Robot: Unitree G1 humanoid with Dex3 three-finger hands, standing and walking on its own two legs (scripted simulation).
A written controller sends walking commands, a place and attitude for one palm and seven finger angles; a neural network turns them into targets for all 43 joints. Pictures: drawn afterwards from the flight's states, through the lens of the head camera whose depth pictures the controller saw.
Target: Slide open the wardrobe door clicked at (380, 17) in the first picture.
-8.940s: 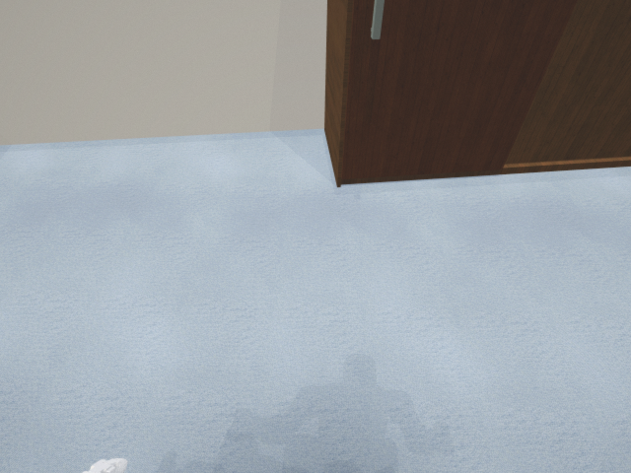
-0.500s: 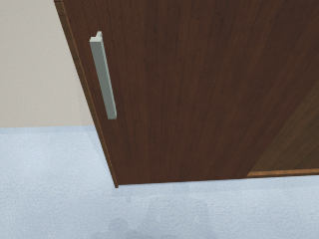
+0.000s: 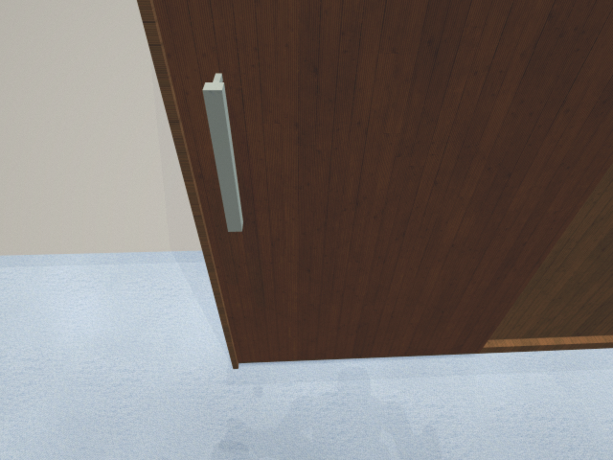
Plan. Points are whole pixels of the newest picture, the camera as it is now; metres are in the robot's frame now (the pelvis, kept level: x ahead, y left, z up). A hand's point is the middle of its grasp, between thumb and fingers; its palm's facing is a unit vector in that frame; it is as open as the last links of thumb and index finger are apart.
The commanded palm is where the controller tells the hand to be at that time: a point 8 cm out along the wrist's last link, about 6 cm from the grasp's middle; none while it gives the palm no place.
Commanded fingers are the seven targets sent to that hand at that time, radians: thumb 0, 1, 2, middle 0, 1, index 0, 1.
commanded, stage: come to a stop and stand still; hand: left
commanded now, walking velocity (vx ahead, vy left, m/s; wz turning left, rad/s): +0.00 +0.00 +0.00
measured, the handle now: (227, 159) +0.57 +0.18 +0.11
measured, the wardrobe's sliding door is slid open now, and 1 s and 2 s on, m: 0.00 0.00 0.00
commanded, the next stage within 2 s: look again from close up in 0.18 s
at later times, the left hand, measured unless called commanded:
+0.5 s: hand out of the picture +0.02 +0.20 -0.17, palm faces -0.02 -0.97 -0.26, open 7.4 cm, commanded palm none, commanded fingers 0.00 0.90 0.90 -0.20 -0.30 -0.20 -0.30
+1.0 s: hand out of the picture +0.05 +0.22 -0.16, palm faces -0.01 -0.96 -0.29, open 7.4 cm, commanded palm none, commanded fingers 0.00 0.90 0.90 -0.20 -0.30 -0.20 -0.30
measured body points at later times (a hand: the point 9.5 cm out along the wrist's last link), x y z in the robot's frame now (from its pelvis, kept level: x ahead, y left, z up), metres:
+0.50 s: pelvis +0.01 -0.01 +0.00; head +0.01 +0.00 +0.45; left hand +0.03 +0.26 -0.15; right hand +0.04 -0.28 -0.14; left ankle +0.06 +0.10 -0.74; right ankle +0.03 -0.15 -0.74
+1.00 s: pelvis +0.01 -0.01 +0.01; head +0.01 +0.00 +0.46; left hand +0.06 +0.27 -0.14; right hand +0.07 -0.28 -0.14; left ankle +0.06 +0.10 -0.74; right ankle +0.03 -0.15 -0.74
